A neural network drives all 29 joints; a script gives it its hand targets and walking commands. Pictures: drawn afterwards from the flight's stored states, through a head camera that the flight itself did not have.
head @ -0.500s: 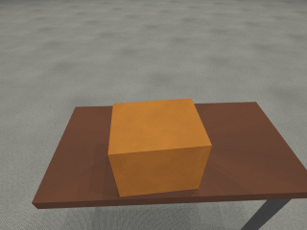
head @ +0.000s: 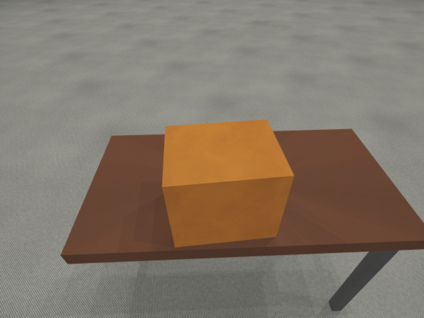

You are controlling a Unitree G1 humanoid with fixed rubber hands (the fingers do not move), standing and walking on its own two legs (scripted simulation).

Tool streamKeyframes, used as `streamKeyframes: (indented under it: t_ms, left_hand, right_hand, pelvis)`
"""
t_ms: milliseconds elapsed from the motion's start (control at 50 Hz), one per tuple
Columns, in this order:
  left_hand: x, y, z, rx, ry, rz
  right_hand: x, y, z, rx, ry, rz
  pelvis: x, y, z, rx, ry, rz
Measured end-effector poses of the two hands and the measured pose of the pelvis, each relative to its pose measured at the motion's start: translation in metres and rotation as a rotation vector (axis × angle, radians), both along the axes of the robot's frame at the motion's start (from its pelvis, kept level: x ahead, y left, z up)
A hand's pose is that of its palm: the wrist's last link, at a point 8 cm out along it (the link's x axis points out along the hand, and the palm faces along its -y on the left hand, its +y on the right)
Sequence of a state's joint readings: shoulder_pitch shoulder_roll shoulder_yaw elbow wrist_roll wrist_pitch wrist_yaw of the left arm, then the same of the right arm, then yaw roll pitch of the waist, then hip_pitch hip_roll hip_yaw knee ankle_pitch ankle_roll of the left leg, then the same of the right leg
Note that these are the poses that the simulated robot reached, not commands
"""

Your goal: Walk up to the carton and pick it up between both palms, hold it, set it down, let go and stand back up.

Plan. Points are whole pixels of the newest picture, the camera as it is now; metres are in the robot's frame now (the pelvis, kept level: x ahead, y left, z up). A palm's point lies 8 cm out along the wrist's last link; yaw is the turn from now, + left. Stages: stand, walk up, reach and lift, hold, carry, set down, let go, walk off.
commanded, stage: stand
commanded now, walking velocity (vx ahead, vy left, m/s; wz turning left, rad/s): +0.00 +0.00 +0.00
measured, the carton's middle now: (221, 182) +0.48 -0.01 -0.02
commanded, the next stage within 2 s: none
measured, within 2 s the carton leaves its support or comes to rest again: neither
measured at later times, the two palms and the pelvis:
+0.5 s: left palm out of the picture -0.10 +0.22 -0.15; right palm out of the picture -0.02 -0.25 -0.16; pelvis -0.04 -0.01 -0.02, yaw -1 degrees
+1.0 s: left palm out of the picture +0.00 +0.23 -0.14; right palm out of the picture -0.14 -0.26 -0.15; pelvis -0.02 -0.03 -0.01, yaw -3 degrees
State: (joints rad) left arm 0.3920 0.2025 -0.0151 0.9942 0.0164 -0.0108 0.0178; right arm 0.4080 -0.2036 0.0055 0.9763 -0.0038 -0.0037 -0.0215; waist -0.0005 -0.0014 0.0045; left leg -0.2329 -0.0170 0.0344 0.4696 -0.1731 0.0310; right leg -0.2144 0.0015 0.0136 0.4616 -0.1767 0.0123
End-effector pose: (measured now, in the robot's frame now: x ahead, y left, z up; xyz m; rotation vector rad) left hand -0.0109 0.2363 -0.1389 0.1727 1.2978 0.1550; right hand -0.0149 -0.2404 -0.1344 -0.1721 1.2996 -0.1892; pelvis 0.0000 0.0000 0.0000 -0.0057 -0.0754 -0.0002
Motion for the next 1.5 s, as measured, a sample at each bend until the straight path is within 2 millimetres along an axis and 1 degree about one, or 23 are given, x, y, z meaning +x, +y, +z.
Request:
streamKeyframes:
  t_ms: [80,180,360,440,520,580,620,660,700,780,820,860,920,980,1040,1080,1140,1220,1260,1300,1340,1400,1500]
  left_hand:
    - [-0.018,0.002,-0.001,0.002,0.032,0.017]
    - [-0.037,0.003,0.000,0.005,0.062,0.038]
    - [-0.058,0.001,0.000,0.009,0.074,0.067]
    - [-0.071,-0.004,-0.004,0.015,0.071,0.074]
    - [-0.103,-0.015,-0.012,0.024,0.099,0.134]
    - [-0.126,-0.022,-0.015,0.014,0.147,0.209]
    - [-0.129,-0.023,-0.014,0.009,0.167,0.213]
    - [-0.125,-0.021,-0.015,0.000,0.170,0.185]
    - [-0.116,-0.017,-0.019,-0.010,0.160,0.154]
    - [-0.089,-0.009,-0.018,-0.016,0.112,0.072]
    - [-0.072,-0.005,-0.016,-0.014,0.082,0.039]
    - [-0.057,-0.002,-0.012,-0.011,0.055,0.017]
    - [-0.032,-0.002,-0.006,0.002,0.025,-0.003]
    - [-0.003,-0.007,-0.003,0.029,-0.007,-0.033]
    - [0.028,-0.015,-0.006,0.066,-0.062,-0.058]
    - [0.043,-0.020,-0.005,0.075,-0.098,-0.059]
    - [0.056,-0.023,0.000,0.081,-0.118,-0.047]
    - [0.070,-0.016,0.003,0.090,-0.119,-0.049]
    - [0.079,-0.009,-0.001,0.084,-0.120,-0.050]
    - [0.089,0.000,-0.010,0.072,-0.121,-0.050]
    - [0.100,0.008,-0.016,0.059,-0.121,-0.044]
    - [0.115,0.013,-0.018,0.059,-0.115,-0.048]
    - [0.132,0.010,-0.006,0.037,-0.140,-0.058]
  right_hand:
    - [-0.011,0.002,-0.001,0.001,0.015,-0.011]
    - [-0.018,0.004,-0.003,0.001,0.021,-0.018]
    - [-0.022,0.004,-0.005,0.001,0.005,-0.034]
    - [-0.019,-0.002,-0.012,0.000,-0.011,-0.047]
    - [-0.005,-0.012,-0.026,0.002,-0.034,-0.017]
    - [0.003,-0.012,-0.026,-0.003,-0.059,0.053]
    - [0.001,-0.009,-0.022,0.001,-0.076,0.065]
    - [-0.007,-0.005,-0.016,0.005,-0.086,0.053]
    - [-0.022,-0.002,-0.014,-0.004,-0.086,0.028]
    - [-0.069,0.003,-0.009,-0.026,0.003,-0.032]
    - [-0.094,0.002,-0.006,-0.032,0.074,-0.064]
    - [-0.112,0.000,-0.003,-0.033,0.134,-0.095]
    - [-0.124,-0.005,-0.001,-0.025,0.190,-0.131]
    - [-0.123,-0.014,-0.007,-0.005,0.219,-0.151]
    - [-0.112,-0.024,-0.021,0.018,0.241,-0.148]
    - [-0.095,-0.030,-0.027,0.024,0.242,-0.109]
    - [-0.056,-0.036,-0.028,0.016,0.207,-0.045]
    - [0.010,-0.040,-0.022,-0.005,0.080,0.005]
    - [0.042,-0.038,-0.018,-0.017,0.009,0.023]
    - [0.070,-0.036,-0.017,-0.036,-0.059,0.042]
    - [0.093,-0.032,-0.014,-0.047,-0.112,0.048]
    - [0.123,-0.029,-0.006,-0.052,-0.175,0.048]
    - [0.165,-0.023,0.007,-0.040,-0.224,0.092]
  pelvis:
    - [-0.007,0.002,0.000,0.002,0.006,0.000]
    - [-0.015,0.004,0.000,0.002,0.012,0.001]
    - [-0.031,0.004,-0.001,0.009,0.017,-0.003]
    - [-0.039,-0.001,-0.007,0.027,0.002,-0.007]
    - [-0.045,-0.007,-0.018,0.035,-0.013,0.001]
    - [-0.048,-0.006,-0.018,0.004,-0.007,0.020]
    - [-0.049,-0.005,-0.015,-0.007,0.004,0.024]
    - [-0.049,-0.003,-0.013,-0.009,0.015,0.032]
    - [-0.050,-0.001,-0.014,-0.008,0.027,0.042]
    - [-0.052,-0.002,-0.012,0.021,0.025,0.018]
    - [-0.049,-0.005,-0.009,0.031,0.017,0.005]
    - [-0.044,-0.008,-0.008,0.037,0.010,-0.008]
    - [-0.034,-0.015,-0.007,0.042,0.005,-0.027]
    - [-0.022,-0.023,-0.011,0.041,0.001,-0.044]
    - [-0.010,-0.034,-0.023,0.015,-0.003,-0.051]
    - [-0.003,-0.036,-0.026,-0.007,-0.005,-0.039]
    - [0.006,-0.034,-0.023,-0.024,-0.007,-0.026]
    - [0.020,-0.027,-0.019,-0.033,-0.004,-0.012]
    - [0.027,-0.023,-0.021,-0.032,-0.001,-0.008]
    - [0.034,-0.017,-0.028,-0.029,0.004,-0.005]
    - [0.040,-0.013,-0.032,-0.002,0.005,-0.008]
    - [0.047,-0.012,-0.031,0.017,0.016,-0.012]
    - [0.059,-0.009,-0.020,-0.001,0.035,-0.010]
